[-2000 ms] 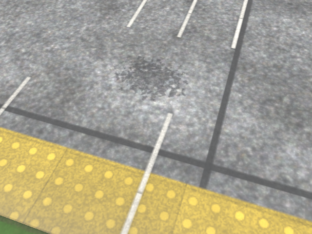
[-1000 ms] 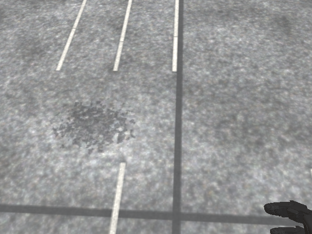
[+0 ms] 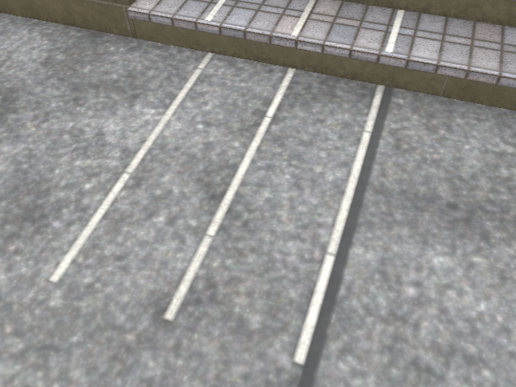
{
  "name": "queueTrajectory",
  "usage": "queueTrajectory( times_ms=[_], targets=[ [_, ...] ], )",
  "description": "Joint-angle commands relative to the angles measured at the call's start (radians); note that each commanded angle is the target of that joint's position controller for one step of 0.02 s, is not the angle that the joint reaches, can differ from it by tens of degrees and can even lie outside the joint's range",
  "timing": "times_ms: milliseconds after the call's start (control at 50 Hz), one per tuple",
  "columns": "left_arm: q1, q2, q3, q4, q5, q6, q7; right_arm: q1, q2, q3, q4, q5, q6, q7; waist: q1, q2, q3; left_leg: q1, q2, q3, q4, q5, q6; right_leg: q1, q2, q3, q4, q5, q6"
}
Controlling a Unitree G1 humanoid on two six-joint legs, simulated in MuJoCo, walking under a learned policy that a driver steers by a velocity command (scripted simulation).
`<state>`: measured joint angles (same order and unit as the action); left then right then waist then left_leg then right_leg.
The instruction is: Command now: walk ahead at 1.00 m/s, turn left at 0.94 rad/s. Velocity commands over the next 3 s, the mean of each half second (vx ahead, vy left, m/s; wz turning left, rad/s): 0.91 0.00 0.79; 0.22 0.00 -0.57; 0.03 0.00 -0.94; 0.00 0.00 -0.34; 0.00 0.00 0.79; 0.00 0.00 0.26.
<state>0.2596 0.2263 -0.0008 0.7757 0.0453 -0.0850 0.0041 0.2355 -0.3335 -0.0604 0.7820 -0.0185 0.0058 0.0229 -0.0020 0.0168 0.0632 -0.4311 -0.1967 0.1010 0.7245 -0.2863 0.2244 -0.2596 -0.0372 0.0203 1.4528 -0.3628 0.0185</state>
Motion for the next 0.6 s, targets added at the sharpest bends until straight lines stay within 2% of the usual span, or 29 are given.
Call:
queueTrajectory(
  times_ms=[20, 40, 60, 80, 120, 160, 220, 260, 280, 300, 320, 340, 360, 380, 400, 420, 440, 460, 480, 500, 520, 540, 560, 600],
  targets=[
    [-0.043, 0.183, 0.027, -0.146, 0.025, -0.023, 0.004, 0.106, -0.162, -0.051, -0.037, 0.004, -0.036, -0.028, 0.017, -0.136, -0.018, 0.362, 0.344, -0.714, -0.503, 0.061, 0.166, -0.497, -0.059, 0.078, -0.057, -0.001, 0.018],
    [-0.037, 0.172, 0.024, -0.143, 0.035, 0.002, 0.002, 0.094, -0.134, -0.039, -0.032, 0.01, -0.051, -0.03, 0.046, -0.144, 0.007, 0.248, 0.303, -0.644, -0.511, 0.131, 0.156, -0.437, -0.081, 0.071, -0.113, -0.013, 0.037],
    [-0.046, 0.157, 0.02, -0.153, 0.036, 0.021, -0.001, 0.095, -0.126, -0.034, -0.031, 0.015, -0.065, -0.027, 0.057, -0.131, 0.01, 0.175, 0.272, -0.596, -0.523, 0.145, 0.15, -0.4, -0.095, 0.058, -0.189, -0.031, 0.053],
    [-0.099, 0.144, 0.014, -0.179, 0.035, 0.03, -0.005, 0.1, -0.131, -0.035, -0.033, 0.017, -0.077, -0.024, 0.047, -0.122, 0.026, 0.113, 0.241, -0.553, -0.544, 0.178, 0.144, -0.376, -0.102, 0.033, -0.283, -0.006, 0.064],
    [-0.243, 0.11, -0.002, -0.242, 0.02, 0.031, -0.019, 0.116, -0.132, -0.038, -0.031, 0.016, -0.087, -0.022, 0.008, -0.09, 0.059, 0.04, 0.184, -0.489, -0.561, 0.268, 0.109, -0.327, -0.089, -0.008, -0.486, 0.174, 0.069],
    [-0.313, 0.085, -0.014, -0.267, -0.001, 0.027, -0.028, 0.15, -0.14, -0.046, -0.022, 0.022, -0.086, -0.015, -0.04, -0.04, 0.031, 0.069, 0.152, -0.459, -0.538, 0.413, 0.057, -0.248, -0.046, -0.031, -0.671, 0.38, 0.052],
    [-0.36, 0.107, -0.011, -0.289, -0.016, 0.022, -0.023, 0.198, -0.158, -0.057, -0.007, 0.027, -0.083, -0.011, -0.087, 0.015, -0.018, 0.222, 0.187, -0.495, -0.484, 0.586, 0.017, -0.193, 0.005, -0.025, -0.822, 0.461, 0.024],
    [-0.304, 0.148, 0.004, -0.279, -0.017, 0.017, -0.012, 0.171, -0.175, -0.063, -0.015, 0.024, -0.081, -0.02, -0.051, 0.027, -0.063, 0.287, 0.191, -0.513, -0.381, 0.726, -0.027, -0.061, 0.043, -0.003, -0.924, 0.408, 0.009],
    [-0.206, 0.195, 0.024, -0.251, -0.021, 0.014, -0.001, 0.156, -0.201, -0.068, -0.019, 0.017, -0.082, -0.02, -0.003, 0.029, -0.136, 0.318, 0.19, -0.52, -0.255, 0.835, -0.052, 0.059, 0.069, 0.008, -0.922, 0.332, -0.001],
    [-0.034, 0.241, 0.047, -0.213, -0.028, 0.009, 0.013, 0.105, -0.238, -0.075, -0.028, 0.011, -0.084, -0.015, 0.107, 0.03, -0.223, 0.284, 0.177, -0.511, -0.053, 0.849, -0.072, 0.242, 0.06, 0.011, -0.926, 0.256, -0.011],
    [0.192, 0.295, 0.075, -0.159, -0.017, 0.005, 0.034, 0.055, -0.196, -0.065, -0.044, 0.005, -0.096, -0.011, 0.216, 0.008, -0.317, 0.148, 0.14, -0.469, 0.208, 0.716, -0.085, 0.489, -0.022, 0.06, -0.885, 0.119, -0.029],
    [0.315, 0.346, 0.092, -0.133, 0.026, 0.0, 0.048, 0.075, -0.011, -0.018, -0.08, 0.015, -0.104, -0.015, 0.2, -0.236, -0.406, -0.114, 0.049, -0.361, 0.544, -0.12, -0.09, 0.719, -0.31, 0.386, -0.949, -0.219, -0.07],
    [0.194, 0.387, 0.103, -0.147, 0.028, 0.003, 0.032, 0.189, -0.016, 0.002, -0.126, 0.04, -0.099, -0.016, 0.071, -0.457, -0.475, -0.271, 0.032, -0.273, 0.692, -0.212, -0.11, 0.69, -0.447, 0.921, -1.164, -0.216, -0.172],
    [0.073, 0.264, 0.087, -0.167, 0.018, 0.005, 0.02, 0.146, -0.079, -0.002, -0.076, 0.002, -0.08, -0.025, 0.057, -0.239, -0.305, -0.306, 0.117, -0.255, 0.707, -0.103, -0.116, 0.533, -0.379, 0.809, -1.168, -0.158, -0.202],
    [0.03, 0.181, 0.068, -0.154, 0.009, 0.003, 0.008, 0.098, -0.077, -0.003, -0.064, -0.014, -0.071, -0.017, 0.046, -0.099, -0.187, -0.273, 0.144, -0.231, 0.669, -0.042, -0.138, 0.384, -0.322, 0.603, -1.131, 0.117, -0.216],
    [0.037, 0.146, 0.057, -0.125, 0.012, -0.001, -0.002, 0.063, -0.056, 0.002, -0.064, -0.022, -0.066, -0.01, 0.036, -0.035, -0.136, -0.238, 0.152, -0.224, 0.632, -0.056, -0.154, 0.284, -0.275, 0.468, -1.111, 0.41, -0.213],
    [0.081, 0.136, 0.049, -0.082, 0.001, -0.012, -0.006, 0.018, -0.035, 0.006, -0.088, -0.028, -0.061, -0.002, 0.036, -0.05, -0.106, -0.233, 0.148, -0.239, 0.588, -0.097, -0.168, 0.234, -0.24, 0.376, -1.106, 0.656, -0.216],
    [0.116, 0.138, 0.047, -0.041, -0.016, -0.025, -0.013, 0.013, -0.013, 0.013, -0.103, -0.033, -0.056, 0.002, 0.02, -0.09, -0.092, -0.224, 0.146, -0.251, 0.523, -0.127, -0.18, 0.207, -0.224, 0.322, -1.107, 0.811, -0.212],
    [0.131, 0.138, 0.045, -0.013, -0.033, -0.034, -0.019, 0.003, -0.007, 0.018, -0.114, -0.039, -0.052, 0.003, 0.006, -0.113, -0.096, -0.214, 0.146, -0.245, 0.444, -0.145, -0.19, 0.201, -0.209, 0.287, -1.111, 0.909, -0.207],
    [0.114, 0.153, 0.047, 0.0, -0.041, -0.035, -0.02, -0.005, -0.01, 0.022, -0.127, -0.044, -0.051, 0.006, -0.018, -0.133, -0.097, -0.194, 0.152, -0.203, 0.359, -0.123, -0.202, 0.179, -0.186, 0.249, -1.125, 0.973, -0.208],
    [0.077, 0.169, 0.049, -0.002, -0.039, -0.03, -0.02, -0.023, -0.008, 0.03, -0.14, -0.043, -0.052, 0.011, -0.039, -0.137, -0.106, -0.144, 0.159, -0.16, 0.24, -0.074, -0.213, 0.132, -0.158, 0.212, -1.138, 0.994, -0.205],
    [0.039, 0.178, 0.051, -0.007, -0.034, -0.02, -0.019, -0.053, 0.012, 0.046, -0.151, -0.034, -0.053, 0.017, -0.047, -0.136, -0.108, -0.038, 0.157, -0.123, 0.094, 0.006, -0.221, 0.049, -0.106, 0.151, -1.149, 0.983, -0.186],
    [0.035, 0.188, 0.058, -0.004, -0.034, -0.01, -0.02, -0.085, 0.026, 0.059, -0.158, -0.021, -0.053, 0.021, -0.036, -0.158, -0.112, 0.065, 0.137, -0.094, -0.008, 0.113, -0.227, -0.012, -0.063, 0.117, -1.161, 0.941, -0.164],
    [0.061, 0.231, 0.076, 0.003, -0.042, 0.006, -0.023, -0.11, 0.002, 0.059, -0.161, -0.008, -0.046, 0.019, -0.035, -0.166, -0.112, 0.174, 0.129, -0.115, -0.095, 0.269, -0.22, -0.039, -0.065, 0.154, -1.151, 0.811, -0.134]
  ],
)
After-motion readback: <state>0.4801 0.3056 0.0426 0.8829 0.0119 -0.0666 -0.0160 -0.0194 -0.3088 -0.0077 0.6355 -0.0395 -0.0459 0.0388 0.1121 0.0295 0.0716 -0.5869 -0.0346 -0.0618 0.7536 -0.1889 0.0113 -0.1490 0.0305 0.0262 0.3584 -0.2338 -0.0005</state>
